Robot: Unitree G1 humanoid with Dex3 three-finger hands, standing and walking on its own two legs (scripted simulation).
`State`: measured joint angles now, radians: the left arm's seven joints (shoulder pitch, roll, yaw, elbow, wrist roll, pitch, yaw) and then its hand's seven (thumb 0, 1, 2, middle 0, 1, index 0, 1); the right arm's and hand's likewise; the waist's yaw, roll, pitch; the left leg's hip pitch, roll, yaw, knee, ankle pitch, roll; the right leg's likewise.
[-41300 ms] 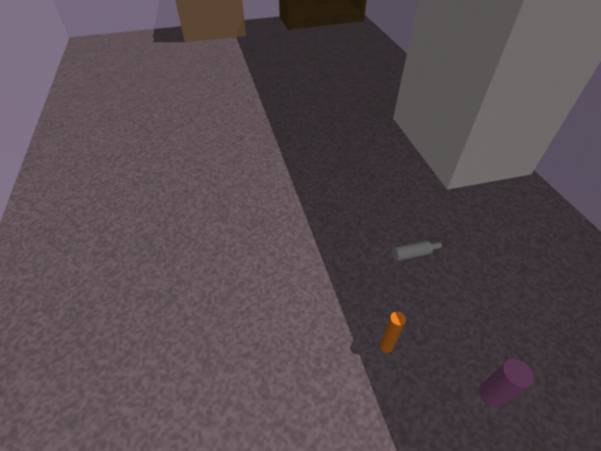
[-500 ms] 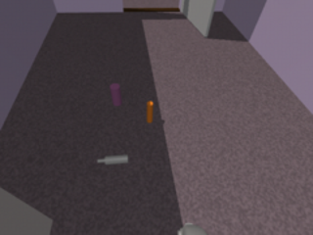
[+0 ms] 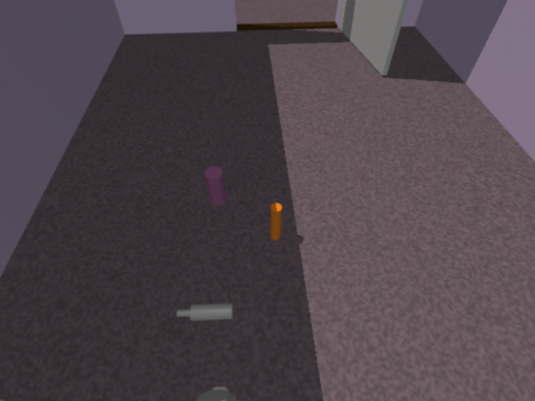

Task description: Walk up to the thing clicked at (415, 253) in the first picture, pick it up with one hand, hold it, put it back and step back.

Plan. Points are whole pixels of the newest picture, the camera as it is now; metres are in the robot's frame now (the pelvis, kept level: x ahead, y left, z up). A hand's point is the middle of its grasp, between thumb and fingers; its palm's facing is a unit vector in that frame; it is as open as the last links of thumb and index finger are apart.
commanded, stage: walk up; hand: left
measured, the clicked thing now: (205, 312) +0.54 +0.27 -0.74
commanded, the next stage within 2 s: stand in 1.62 s
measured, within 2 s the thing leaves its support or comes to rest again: neither
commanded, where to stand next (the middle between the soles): +0.15 +0.00 m, yaw +0 degrees
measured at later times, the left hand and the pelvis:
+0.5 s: hand out of the picture +0.16 +0.27 -0.16, palm faces -0.06 -0.92 -0.38, open 7.4 cm; pelvis +0.08 +0.01 -0.01, yaw -1 degrees
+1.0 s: hand (139, 364) +0.21 +0.24 -0.14, palm faces -0.04 -0.95 -0.31, open 7.4 cm; pelvis +0.10 +0.00 +0.02, yaw -1 degrees
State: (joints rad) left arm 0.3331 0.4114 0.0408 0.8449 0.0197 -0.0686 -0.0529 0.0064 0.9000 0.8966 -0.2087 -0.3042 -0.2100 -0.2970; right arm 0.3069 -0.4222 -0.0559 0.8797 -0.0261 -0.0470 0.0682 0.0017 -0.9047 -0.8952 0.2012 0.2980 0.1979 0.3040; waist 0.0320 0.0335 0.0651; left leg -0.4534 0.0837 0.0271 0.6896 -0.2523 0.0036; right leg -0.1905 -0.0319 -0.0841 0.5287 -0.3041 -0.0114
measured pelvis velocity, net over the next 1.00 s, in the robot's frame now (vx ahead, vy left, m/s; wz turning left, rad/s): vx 0.10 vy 0.00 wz -0.01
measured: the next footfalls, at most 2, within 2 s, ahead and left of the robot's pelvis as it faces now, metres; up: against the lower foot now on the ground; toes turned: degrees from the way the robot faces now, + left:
left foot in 0.04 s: +0.15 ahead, +0.13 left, +0.00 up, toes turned +2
right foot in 0.40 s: +0.15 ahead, -0.13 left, +0.00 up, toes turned -2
